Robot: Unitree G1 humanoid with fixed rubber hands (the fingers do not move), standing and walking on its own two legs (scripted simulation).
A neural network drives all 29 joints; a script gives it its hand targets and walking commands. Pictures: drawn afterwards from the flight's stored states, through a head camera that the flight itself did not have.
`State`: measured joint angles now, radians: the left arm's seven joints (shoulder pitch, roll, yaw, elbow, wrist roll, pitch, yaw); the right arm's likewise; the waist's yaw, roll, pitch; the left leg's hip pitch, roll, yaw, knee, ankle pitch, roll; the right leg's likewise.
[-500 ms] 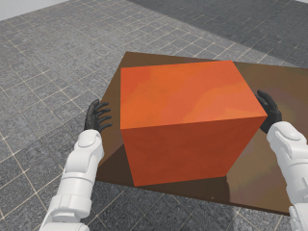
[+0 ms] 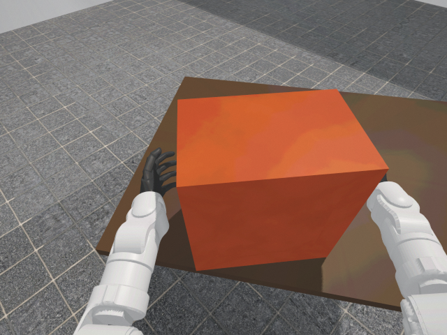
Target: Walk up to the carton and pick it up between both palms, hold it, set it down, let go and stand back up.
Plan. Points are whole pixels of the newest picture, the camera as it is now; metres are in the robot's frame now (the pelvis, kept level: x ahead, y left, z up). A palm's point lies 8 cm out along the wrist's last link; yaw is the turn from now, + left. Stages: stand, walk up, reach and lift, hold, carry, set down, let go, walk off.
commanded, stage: reach and lift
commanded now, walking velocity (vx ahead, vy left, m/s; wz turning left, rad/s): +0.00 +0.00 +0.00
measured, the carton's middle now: (260, 187) +0.40 +0.00 +0.05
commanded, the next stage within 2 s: none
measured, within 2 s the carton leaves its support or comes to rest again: leaves its support in 1.22 s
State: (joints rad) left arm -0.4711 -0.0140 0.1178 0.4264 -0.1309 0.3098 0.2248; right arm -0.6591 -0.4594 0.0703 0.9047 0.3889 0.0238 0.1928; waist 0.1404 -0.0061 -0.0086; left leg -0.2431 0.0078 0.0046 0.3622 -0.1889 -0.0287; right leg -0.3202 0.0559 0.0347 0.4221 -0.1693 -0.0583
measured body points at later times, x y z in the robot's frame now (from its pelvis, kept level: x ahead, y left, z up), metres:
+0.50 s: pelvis +0.00 +0.00 +0.00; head +0.03 -0.01 +0.45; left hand +0.35 +0.19 +0.07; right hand +0.44 -0.18 +0.08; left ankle -0.01 +0.14 -0.74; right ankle +0.02 -0.08 -0.74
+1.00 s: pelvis +0.00 +0.00 +0.00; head +0.03 -0.01 +0.45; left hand +0.35 +0.19 +0.07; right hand +0.44 -0.18 +0.08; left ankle -0.01 +0.14 -0.74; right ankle +0.02 -0.08 -0.74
